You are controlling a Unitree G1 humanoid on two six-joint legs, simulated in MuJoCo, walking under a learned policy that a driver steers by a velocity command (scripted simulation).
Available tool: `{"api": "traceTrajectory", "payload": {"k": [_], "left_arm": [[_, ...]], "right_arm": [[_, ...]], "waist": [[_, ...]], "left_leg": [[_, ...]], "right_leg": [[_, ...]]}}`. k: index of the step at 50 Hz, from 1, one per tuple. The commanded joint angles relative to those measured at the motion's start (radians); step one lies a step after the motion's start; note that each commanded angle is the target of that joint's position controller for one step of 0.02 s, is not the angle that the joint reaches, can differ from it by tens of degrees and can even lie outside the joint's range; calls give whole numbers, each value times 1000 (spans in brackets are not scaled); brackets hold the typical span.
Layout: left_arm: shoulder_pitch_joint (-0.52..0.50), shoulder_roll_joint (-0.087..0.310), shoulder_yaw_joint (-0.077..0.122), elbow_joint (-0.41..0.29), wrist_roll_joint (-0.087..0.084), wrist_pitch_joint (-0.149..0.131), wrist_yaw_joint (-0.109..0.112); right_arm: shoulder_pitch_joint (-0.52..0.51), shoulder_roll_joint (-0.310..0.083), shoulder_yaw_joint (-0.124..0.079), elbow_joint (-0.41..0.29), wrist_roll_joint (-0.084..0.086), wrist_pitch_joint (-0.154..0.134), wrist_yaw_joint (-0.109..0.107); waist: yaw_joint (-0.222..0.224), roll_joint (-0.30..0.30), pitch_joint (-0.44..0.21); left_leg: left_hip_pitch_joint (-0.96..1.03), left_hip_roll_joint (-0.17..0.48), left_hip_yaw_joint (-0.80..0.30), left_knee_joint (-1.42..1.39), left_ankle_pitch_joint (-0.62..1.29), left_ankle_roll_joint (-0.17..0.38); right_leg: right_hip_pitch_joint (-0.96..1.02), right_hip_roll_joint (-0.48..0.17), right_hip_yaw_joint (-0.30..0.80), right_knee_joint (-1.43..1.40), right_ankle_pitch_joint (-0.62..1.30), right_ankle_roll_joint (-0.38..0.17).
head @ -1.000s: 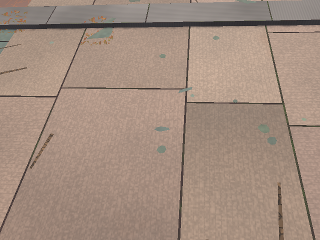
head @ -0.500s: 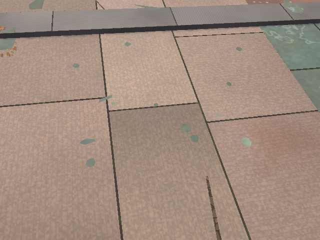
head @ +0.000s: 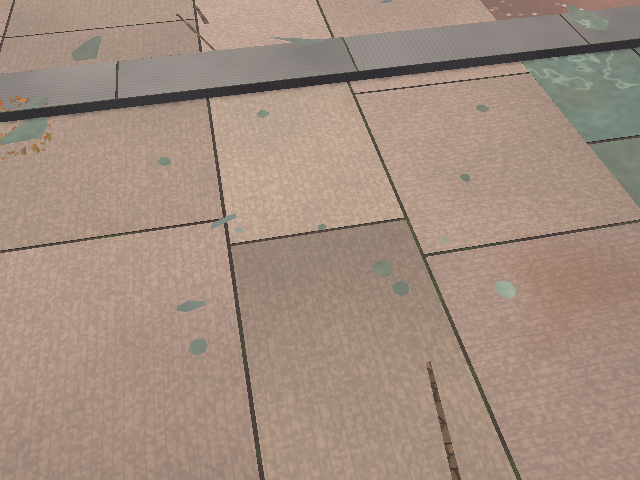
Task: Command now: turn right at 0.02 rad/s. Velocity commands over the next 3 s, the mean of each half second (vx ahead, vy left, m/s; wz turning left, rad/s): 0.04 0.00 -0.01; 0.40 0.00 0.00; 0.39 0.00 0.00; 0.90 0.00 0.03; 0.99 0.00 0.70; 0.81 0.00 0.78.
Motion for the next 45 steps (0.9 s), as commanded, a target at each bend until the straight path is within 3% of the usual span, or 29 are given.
{"api": "traceTrajectory", "payload": {"k": [1, 20, 21, 22, 23, 24, 25, 26, 27, 29, 31, 32, 33, 34, 35, 36, 37, 38, 39, 40, 42, 43, 45], "left_arm": [[15, 114, 23, -2, 0, -12, 5], [83, 61, 3, 166, -3, -15, 15], [111, 73, 8, 174, -1, -12, 14], [118, 108, 22, 168, 2, -4, 11], [136, 128, 32, 161, 9, 2, 3], [156, 130, 38, 156, 7, 0, 0], [194, 125, 42, 162, -2, -6, 1], [186, 144, 57, 166, 4, -15, 0], [178, 143, 63, 155, 12, -28, -3], [94, 148, 72, 120, 6, -54, -9], [18, 151, 79, 96, -8, -68, -11], [-12, 157, 84, 89, -10, -68, -12], [-26, 146, 86, 83, -4, -67, -14], [-2, 112, 78, 84, 13, -74, -16], [0, 5, 51, 58, 32, -88, -21], [63, 3, 53, 45, 24, -98, -36], [8, 52, 60, 36, 34, -97, -44], [-18, 66, 63, 45, 25, -98, -55], [8, 50, 60, 63, 21, -94, -57], [20, 48, 60, 73, 29, -84, -59], [23, 29, 55, 74, 30, -64, -58], [-1, 18, 51, 65, 23, -58, -55], [-85, -4, 38, 38, 11, -53, -47]], "right_arm": [[4, -97, -20, -2, 0, -10, -4], [47, -56, 5, 174, 1, -10, -19], [64, -63, 1, 179, 0, -8, -18], [65, -90, -10, 171, -4, -1, -15], [36, -105, -17, 150, -12, 4, -6], [-19, -66, -8, 115, -15, 1, 3], [-113, -23, 2, 68, -11, -10, 10], [-141, -11, 3, 45, -18, -23, 17], [-151, -59, -11, 34, -22, -36, 22], [-109, -75, -22, 24, -14, -58, 37], [-27, -54, -26, 32, -1, -68, 44], [65, -39, -28, 57, 3, -68, 41], [172, -43, -36, 98, 4, -68, 32], [318, -73, -51, 149, -7, -79, 18], [471, -146, -63, 171, -36, -93, 4], [444, -180, -62, 185, -34, -88, 2], [302, -135, -51, 144, -26, -91, 2], [193, -95, -39, 102, -18, -106, 11], [149, -84, -32, 88, -16, -115, 14], [145, -66, -23, 88, -13, -121, 10], [207, -38, -9, 123, -11, -128, 6], [233, -36, -5, 137, -10, -126, 3], [240, -35, 4, 147, -10, -117, -4]], "waist": [[5, -5, 13], [6, -1, 25], [10, -6, -19], [15, -24, -2], [31, -34, 67], [54, -80, 123], [86, -136, 159], [87, -191, 161], [83, -144, 127], [25, -103, 70], [-36, -141, 54], [-82, -135, 69], [-125, -65, 76], [-166, 63, 33], [-192, 312, -53], [-101, 338, 1], [-39, 142, 128], [-6, 23, 139], [22, 11, 112], [34, 28, 86], [40, 72, 43], [38, 81, 37], [25, 95, 48]], "left_leg": [[48, 92, -106, -63, 61, 18], [41, 100, -108, -66, 58, 23], [46, 70, -89, -45, -134, 33], [-8, 38, -77, -1, -404, 55], [-121, 36, -99, 30, -567, 71], [-221, 23, -75, 98, -530, 63], [-336, 5, -1, 204, -341, 38], [-371, 24, 48, 318, -172, 26], [-418, 57, 15, 399, -177, 24], [-369, 82, 2, 375, -163, 30], [-127, 52, 54, 230, -181, 46], [36, 29, 107, 133, -146, 50], [202, -15, 156, 70, -124, 44], [401, 21, 61, 10, -210, 48], [471, 310, -353, -166, -531, 78], [386, 434, -741, -344, -698, 186], [255, 441, -660, -328, -600, 212], [177, 369, -492, -283, -361, 192], [145, 312, -352, -264, -104, 168], [138, 275, -248, -245, 130, 149], [157, 227, -107, -172, 604, 136], [167, 215, -67, -151, 729, 134], [148, 186, -11, -144, 806, 126]], "right_leg": [[-93, -113, 109, -106, 82, -33], [-92, -105, 87, -109, 103, -34], [-83, -83, 82, -109, -106, -48], [-116, -68, 100, -96, -391, -78], [-157, -94, 164, -117, -596, -113], [-137, -153, 262, -161, -669, -151], [-75, -231, 364, -255, -653, -185], [-48, -325, 450, -316, -572, -219], [-17, -351, 468, -333, -484, -232], [-10, -314, 358, -309, -357, -203], [-161, -236, 217, -290, -322, -164], [-279, -212, 170, -237, -358, -162], [-397, -176, 135, -137, -376, -161], [-515, -109, 70, 91, -297, -145], [-583, -8, -70, 518, -269, -105], [-743, 44, -43, 684, -272, -108], [-766, -65, -16, 773, -169, -110], [-704, -106, -10, 754, -53, -96], [-627, -122, -25, 714, -7, -71], [-573, -124, -50, 687, 12, -49], [-518, -91, -103, 663, 23, -19], [-516, -75, -121, 624, 33, -11], [-481, -51, -152, 471, 79, -3]]}}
